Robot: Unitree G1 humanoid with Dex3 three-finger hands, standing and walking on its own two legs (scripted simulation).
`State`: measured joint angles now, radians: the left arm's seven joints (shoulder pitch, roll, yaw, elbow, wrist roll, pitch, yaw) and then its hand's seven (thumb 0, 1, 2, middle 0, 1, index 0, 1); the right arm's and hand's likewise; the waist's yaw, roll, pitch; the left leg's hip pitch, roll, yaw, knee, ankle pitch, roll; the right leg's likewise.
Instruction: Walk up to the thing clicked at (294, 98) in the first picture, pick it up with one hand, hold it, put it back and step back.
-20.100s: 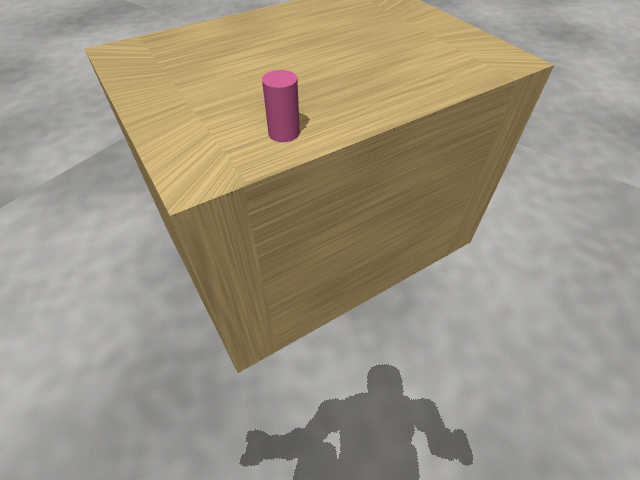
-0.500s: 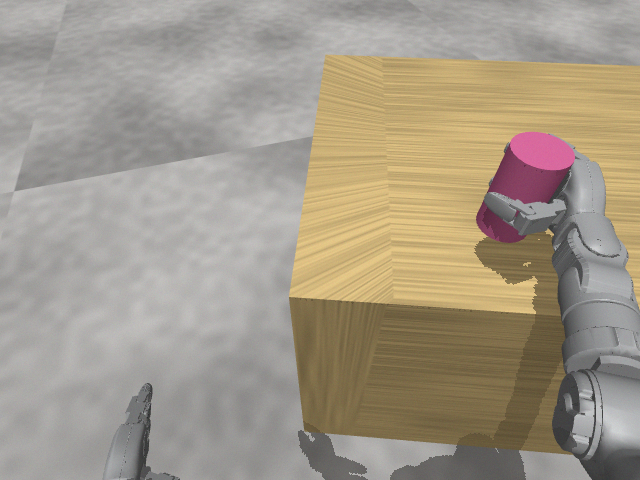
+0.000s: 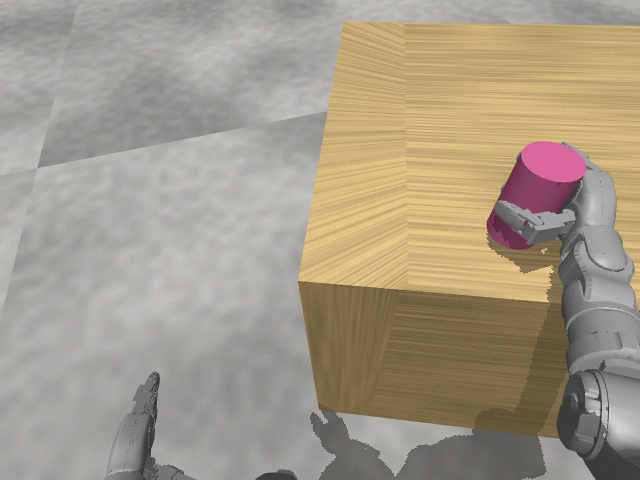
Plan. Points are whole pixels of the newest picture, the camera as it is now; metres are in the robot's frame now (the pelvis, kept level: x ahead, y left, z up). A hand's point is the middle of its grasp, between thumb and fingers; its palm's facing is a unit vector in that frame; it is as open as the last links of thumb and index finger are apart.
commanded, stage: lower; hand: right
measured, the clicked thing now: (530, 198) +0.45 -0.21 +0.10
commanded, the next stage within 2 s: loosen in 0.66 s
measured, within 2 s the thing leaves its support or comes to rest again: rests again in 0.52 s
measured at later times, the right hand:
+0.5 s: hand (524, 207) +0.46 -0.21 +0.07, palm faces +0.14 +0.99 +0.02, open 9.8 cm
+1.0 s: hand (525, 208) +0.47 -0.22 +0.06, palm faces +0.14 +0.99 +0.02, open 9.8 cm
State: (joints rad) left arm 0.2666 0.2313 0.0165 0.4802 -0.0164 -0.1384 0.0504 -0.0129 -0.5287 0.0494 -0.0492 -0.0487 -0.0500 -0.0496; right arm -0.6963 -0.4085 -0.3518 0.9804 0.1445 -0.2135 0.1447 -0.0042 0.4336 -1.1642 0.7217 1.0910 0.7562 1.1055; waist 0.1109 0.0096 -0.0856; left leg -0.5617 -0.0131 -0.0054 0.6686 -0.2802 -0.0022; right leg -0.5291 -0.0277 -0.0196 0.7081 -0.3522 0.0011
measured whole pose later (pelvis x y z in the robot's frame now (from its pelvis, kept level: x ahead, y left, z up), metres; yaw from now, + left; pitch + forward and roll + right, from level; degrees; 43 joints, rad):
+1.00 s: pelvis +0.00 +0.00 -0.03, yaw -1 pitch +15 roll +1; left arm 0.36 0.24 0.02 0.25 0.00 -0.10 0.02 -0.01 -0.50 0.03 -0.05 -0.05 -0.07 -0.04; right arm -0.76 -0.44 -0.40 1.05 0.11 -0.30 0.15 -0.01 0.40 -1.02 0.78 0.97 0.82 0.98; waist 0.14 0.01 -0.13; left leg -0.78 -0.01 0.01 0.87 -0.37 0.00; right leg -0.75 -0.02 0.00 0.92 -0.44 0.00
